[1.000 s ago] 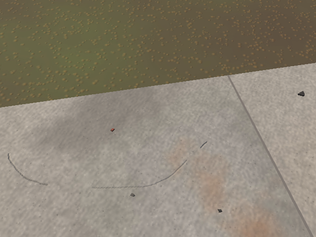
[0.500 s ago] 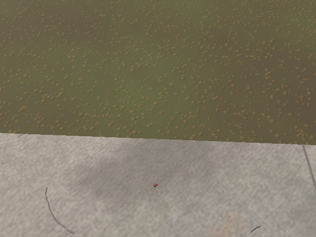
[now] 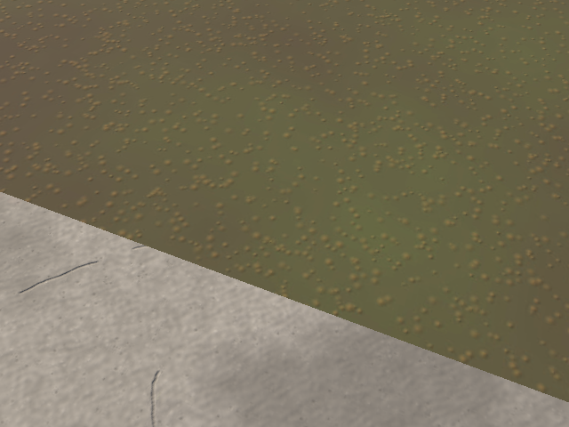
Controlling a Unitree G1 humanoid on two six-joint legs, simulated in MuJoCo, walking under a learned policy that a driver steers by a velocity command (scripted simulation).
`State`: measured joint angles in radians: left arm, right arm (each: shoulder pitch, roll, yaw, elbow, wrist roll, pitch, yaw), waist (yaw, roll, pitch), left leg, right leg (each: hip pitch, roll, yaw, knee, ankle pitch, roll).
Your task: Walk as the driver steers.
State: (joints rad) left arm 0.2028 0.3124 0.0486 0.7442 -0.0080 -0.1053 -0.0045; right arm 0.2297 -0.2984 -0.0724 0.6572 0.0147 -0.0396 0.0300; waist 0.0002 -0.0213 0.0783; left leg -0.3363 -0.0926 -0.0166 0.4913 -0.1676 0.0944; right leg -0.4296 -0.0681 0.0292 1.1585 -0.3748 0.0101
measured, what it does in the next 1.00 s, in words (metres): walks ahead, turning left: right foot, then left foot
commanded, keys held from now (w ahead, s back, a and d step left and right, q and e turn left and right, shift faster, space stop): w+q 0.84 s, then w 0.16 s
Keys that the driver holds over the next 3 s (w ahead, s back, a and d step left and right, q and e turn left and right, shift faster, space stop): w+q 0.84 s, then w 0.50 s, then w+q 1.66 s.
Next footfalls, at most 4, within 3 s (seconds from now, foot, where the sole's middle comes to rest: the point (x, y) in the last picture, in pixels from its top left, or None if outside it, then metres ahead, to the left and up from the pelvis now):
0.32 right None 0.39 -0.13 -0.77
0.84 left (196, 373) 0.55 0.22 -0.77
1.38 right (207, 236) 0.94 0.23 -0.77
1.92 left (75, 219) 1.00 0.60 -0.77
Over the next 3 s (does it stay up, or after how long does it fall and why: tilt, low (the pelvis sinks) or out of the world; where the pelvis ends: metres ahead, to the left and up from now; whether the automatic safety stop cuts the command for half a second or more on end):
stays up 1.19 0.96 -0.01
